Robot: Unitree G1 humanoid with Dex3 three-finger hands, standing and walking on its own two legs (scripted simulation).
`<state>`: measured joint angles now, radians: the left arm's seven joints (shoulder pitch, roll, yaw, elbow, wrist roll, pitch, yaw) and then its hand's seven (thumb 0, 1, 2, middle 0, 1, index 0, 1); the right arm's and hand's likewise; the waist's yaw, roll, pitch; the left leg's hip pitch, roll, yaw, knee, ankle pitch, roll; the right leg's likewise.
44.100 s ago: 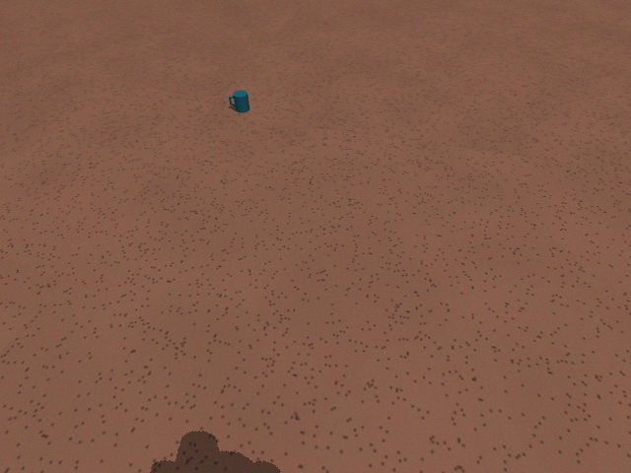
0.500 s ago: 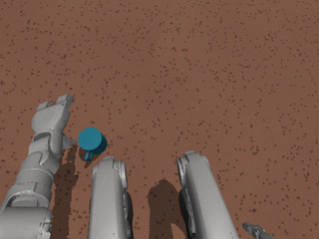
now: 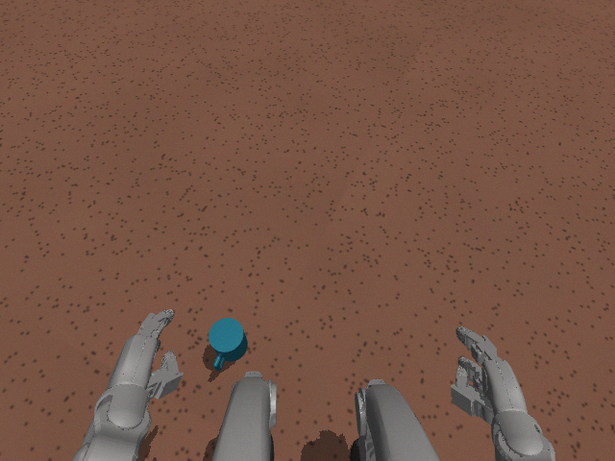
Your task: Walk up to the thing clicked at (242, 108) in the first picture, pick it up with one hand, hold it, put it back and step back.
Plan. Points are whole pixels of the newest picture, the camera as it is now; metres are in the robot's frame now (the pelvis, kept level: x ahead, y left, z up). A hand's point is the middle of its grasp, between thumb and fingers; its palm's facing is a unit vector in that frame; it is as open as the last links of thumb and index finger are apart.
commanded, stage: home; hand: left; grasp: from above
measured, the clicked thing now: (226, 346) +0.40 +0.22 -0.55
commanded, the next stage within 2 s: none
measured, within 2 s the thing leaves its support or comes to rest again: neither
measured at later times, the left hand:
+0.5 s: hand (139, 386) +0.21 +0.19 +0.07, palm faces +0.11 -0.97 -0.20, open 7.4 cm
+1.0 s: hand (144, 387) +0.21 +0.19 +0.06, palm faces +0.10 -0.97 -0.20, open 7.4 cm
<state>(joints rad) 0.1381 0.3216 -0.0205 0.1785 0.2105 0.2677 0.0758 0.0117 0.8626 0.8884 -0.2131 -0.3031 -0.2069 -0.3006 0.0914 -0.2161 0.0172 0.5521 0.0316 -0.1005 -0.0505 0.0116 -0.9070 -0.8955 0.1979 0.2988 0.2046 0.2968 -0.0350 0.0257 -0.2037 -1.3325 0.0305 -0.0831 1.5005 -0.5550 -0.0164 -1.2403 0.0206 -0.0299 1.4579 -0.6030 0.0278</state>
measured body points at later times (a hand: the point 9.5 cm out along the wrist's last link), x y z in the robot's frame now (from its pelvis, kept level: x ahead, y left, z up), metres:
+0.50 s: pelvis +0.05 +0.00 +0.11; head +0.06 +0.01 +0.56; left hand +0.20 +0.24 +0.08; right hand +0.21 -0.24 +0.05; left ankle +0.07 +0.12 -0.57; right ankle +0.05 -0.14 -0.57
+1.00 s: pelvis +0.05 +0.00 +0.11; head +0.07 +0.00 +0.56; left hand +0.20 +0.24 +0.08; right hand +0.22 -0.23 +0.04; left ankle +0.07 +0.12 -0.57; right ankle +0.05 -0.14 -0.57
